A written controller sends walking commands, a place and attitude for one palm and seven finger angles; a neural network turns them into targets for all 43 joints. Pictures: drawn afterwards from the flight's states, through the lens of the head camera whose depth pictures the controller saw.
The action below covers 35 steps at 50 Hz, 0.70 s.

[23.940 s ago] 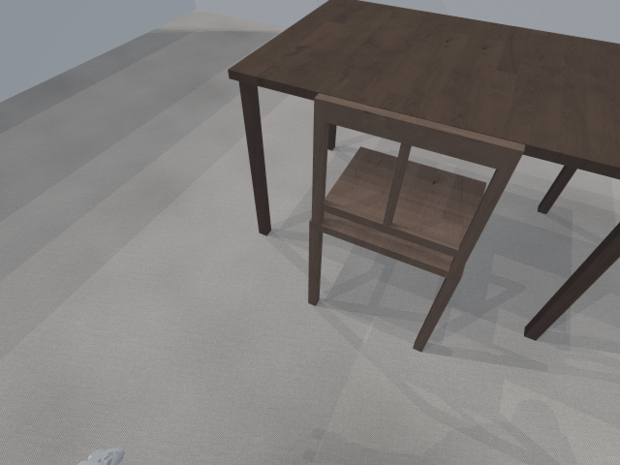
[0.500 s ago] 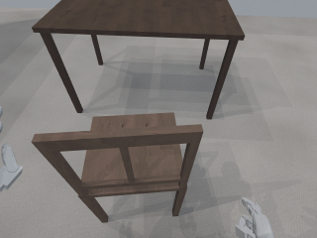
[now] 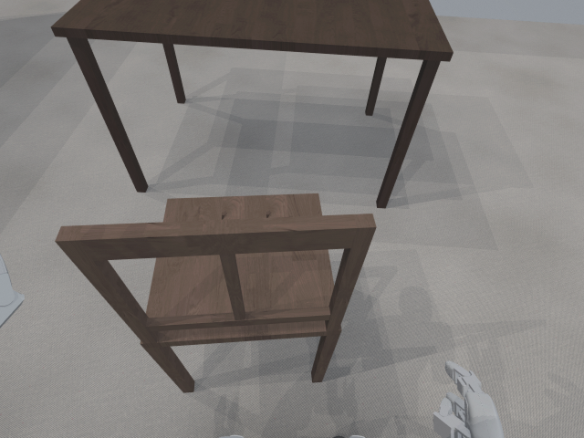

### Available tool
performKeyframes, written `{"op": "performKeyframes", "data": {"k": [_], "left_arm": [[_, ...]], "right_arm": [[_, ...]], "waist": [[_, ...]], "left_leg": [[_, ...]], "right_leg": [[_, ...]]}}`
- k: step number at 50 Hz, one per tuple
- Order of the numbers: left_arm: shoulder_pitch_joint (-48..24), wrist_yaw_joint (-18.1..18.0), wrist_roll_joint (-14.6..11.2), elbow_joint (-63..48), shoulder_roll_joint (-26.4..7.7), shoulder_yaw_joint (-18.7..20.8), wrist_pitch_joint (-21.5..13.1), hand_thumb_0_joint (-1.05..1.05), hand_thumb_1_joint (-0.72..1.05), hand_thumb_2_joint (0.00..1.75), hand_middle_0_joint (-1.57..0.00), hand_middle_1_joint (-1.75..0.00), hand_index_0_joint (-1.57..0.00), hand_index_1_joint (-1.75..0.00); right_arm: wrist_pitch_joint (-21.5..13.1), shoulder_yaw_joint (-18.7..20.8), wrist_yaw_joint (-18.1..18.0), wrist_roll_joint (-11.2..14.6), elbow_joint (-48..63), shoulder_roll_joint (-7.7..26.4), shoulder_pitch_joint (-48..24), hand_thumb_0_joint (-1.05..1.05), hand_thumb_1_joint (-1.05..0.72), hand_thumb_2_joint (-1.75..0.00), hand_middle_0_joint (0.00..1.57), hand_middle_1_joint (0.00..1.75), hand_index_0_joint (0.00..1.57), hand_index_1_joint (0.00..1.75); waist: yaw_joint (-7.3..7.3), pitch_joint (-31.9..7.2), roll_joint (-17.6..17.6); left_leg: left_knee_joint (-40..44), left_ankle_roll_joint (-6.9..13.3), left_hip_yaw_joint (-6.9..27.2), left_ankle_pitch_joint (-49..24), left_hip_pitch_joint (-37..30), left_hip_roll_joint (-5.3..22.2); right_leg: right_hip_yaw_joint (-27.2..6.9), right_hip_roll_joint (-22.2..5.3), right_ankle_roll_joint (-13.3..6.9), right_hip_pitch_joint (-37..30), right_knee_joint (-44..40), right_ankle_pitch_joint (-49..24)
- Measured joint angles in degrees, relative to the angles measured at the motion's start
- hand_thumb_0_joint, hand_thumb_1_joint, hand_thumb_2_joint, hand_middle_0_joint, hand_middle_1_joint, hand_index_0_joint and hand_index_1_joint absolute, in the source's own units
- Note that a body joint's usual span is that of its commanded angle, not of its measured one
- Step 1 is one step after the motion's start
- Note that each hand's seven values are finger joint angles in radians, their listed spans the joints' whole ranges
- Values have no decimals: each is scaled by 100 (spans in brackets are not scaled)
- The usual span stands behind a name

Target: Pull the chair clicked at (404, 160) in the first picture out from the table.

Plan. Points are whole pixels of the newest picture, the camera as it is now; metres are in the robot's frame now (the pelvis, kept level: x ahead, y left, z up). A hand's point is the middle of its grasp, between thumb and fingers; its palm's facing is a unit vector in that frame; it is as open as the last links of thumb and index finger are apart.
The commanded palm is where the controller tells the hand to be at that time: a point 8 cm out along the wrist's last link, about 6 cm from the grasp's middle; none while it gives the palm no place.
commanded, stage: step back with the hand held close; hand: left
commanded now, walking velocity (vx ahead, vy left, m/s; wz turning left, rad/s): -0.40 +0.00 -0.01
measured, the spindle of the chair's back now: (234, 287) +0.37 +0.12 -0.10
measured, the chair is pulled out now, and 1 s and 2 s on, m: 0.58 0.58 0.58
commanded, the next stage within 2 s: stop stepping back and stand still in 0.60 s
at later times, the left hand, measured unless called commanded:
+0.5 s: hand out of the picture +0.16 +0.26 +0.18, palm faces +0.46 -0.75 -0.47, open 7.4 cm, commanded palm +0.10 +0.29 +0.19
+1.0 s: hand out of the picture +0.05 +0.21 +0.17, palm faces +0.44 -0.78 -0.45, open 7.4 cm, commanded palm +0.00 +0.24 +0.19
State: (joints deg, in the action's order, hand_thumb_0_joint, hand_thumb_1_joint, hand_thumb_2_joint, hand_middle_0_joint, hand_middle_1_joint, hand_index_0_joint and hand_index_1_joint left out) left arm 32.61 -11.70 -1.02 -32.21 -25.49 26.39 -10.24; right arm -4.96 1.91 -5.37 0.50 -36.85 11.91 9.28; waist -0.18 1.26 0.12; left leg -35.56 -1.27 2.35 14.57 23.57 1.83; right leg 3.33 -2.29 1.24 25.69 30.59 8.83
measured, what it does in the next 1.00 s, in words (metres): walks backwards: right foot, then left foot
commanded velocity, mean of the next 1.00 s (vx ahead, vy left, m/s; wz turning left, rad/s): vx -0.23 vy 0.01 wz -0.02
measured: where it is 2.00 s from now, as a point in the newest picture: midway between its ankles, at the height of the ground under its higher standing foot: outside the picture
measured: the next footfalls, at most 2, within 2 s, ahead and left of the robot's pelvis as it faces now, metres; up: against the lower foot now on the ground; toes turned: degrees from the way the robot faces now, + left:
right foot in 0.58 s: -0.06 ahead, -0.18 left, +0.00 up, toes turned -2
left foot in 0.84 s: -0.07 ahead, +0.07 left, +0.00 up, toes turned +0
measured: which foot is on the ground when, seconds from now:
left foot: down 0.00-0.66, up 0.68-0.82, down 0.84-1.00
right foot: down 0.00-0.34, up 0.36-0.56, down 0.58-1.00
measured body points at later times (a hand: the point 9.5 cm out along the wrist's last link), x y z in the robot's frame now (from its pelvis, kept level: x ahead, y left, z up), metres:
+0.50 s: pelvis -0.04 -0.01 +0.01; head +0.00 +0.01 +0.46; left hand +0.13 +0.30 +0.21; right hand +0.14 -0.24 -0.07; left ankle +0.01 +0.12 -0.73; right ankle -0.05 -0.15 -0.70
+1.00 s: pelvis -0.13 -0.06 +0.01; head -0.14 -0.04 +0.46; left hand +0.02 +0.25 +0.19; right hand +0.02 -0.31 -0.06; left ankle -0.11 +0.07 -0.73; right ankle -0.10 -0.18 -0.73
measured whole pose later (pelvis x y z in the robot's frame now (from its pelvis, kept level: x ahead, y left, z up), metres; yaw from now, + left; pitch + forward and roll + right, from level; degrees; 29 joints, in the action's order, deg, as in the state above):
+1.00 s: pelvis -0.13 -0.06 +0.01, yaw +1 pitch -1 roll -1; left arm 34.9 -10.3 -2.5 -29.4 -23.8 23.1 -8.9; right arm -6.8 1.7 -4.9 1.8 -36.8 12.8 14.0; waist -0.7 -0.6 -1.2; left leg -28.9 -0.6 1.2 13.5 14.9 1.1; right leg 3.0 -0.5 0.2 14.8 26.8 11.5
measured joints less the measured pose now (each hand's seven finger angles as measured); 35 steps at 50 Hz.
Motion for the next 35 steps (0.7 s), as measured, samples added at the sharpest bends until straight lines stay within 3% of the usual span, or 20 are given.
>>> {"op": "performKeyframes", "data": {"k": [2,6,10,14,17,21,23,26,29,30,33,35], "left_arm": [[16,19,5,17,-116,117,-15,1,89,90,-22,-30,-22,-30],[-68,80,-31,-10,-66,230,-100,2,89,90,-22,-30,-21,-30],[-166,145,-52,-156,159,30,-200,2,89,90,-21,-30,-21,-30],[-204,129,-11,-234,229,-197,-244,2,89,90,-22,-30,-22,-30],[-81,96,-2,-199,29,-21,-313,1,89,90,-22,-30,-22,-30],[55,111,-73,45,-74,201,-282,1,89,90,-22,-30,-22,-30],[34,132,-126,47,-5,154,-250,1,89,90,-22,-30,-22,-30],[-6,186,-178,-55,119,13,-281,2,89,90,-21,-30,-21,-30],[-104,273,-197,-124,70,-55,-341,2,89,90,-21,-30,-21,-30],[-140,311,-198,-120,23,-39,-379,2,89,90,-21,-30,-21,-30],[-221,452,-193,-112,-6,-101,-441,2,89,90,-21,-30,-21,-30],[-39,522,-211,-188,-94,-112,-517,2,89,90,-21,-30,-21,-30]], "right_arm": [[-69,3,-14,14,67,-59,65,1,-91,-90,21,30,20,30],[-233,-27,6,-7,51,-135,-8,1,-91,-90,21,30,20,30],[-332,-26,73,-48,-17,-125,-81,1,-91,-90,21,30,20,30],[-205,37,111,-91,-172,-46,-136,1,-91,-90,21,30,20,30],[-83,25,71,-87,-172,-40,-126,1,-91,-90,21,30,20,30],[-190,26,48,-93,-91,-168,13,1,-91,-90,21,30,20,30],[-347,21,109,-108,-103,-220,99,1,-91,-90,21,30,20,30],[-533,-49,206,-152,-169,-250,87,1,-91,-90,21,30,20,30],[-625,-138,256,-195,-196,-269,-59,1,-90,-90,21,30,20,30],[-626,-161,268,-195,-196,-270,-141,1,-90,-90,21,30,21,30],[-532,-150,310,-158,-146,-168,-326,1,-90,-90,21,30,21,30],[-416,-91,323,-71,-112,-131,-283,1,-90,-90,21,30,21,30]], "waist": [[-36,-18,-43],[64,99,-63],[138,124,3],[64,52,-52],[-11,-3,-147],[-31,-58,-71],[37,-70,-43],[169,-28,-53],[193,58,-74],[210,104,-57],[137,328,327],[106,275,292]], "left_leg": [[-81,-9,66,28,58,-40],[-305,-66,90,126,142,14],[-518,-67,165,273,283,58],[-798,46,52,812,273,-142],[-78,142,-60,33,-11,-151],[52,105,-2,-41,-25,17],[242,74,11,-149,-72,100],[459,11,-78,-341,-97,213],[457,-88,-126,-471,66,279],[409,-131,-136,-500,154,329],[370,-159,78,-663,317,613],[-115,-93,127,-211,446,446]], "right_leg": [[-75,24,2,-79,122,-47],[-82,87,-40,26,386,156],[-21,147,-123,113,497,192],[-1,14,-106,80,273,32],[2,-34,-45,91,152,-63],[-181,245,-60,148,1307,1173],[-198,295,-96,-89,1433,1378],[-227,248,-150,-606,893,1287],[-297,174,-176,-1125,26,862],[-270,179,-68,-1222,-246,935],[-108,502,-48,-1192,-453,635],[-132,476,-128,-1034,-327,566]]}}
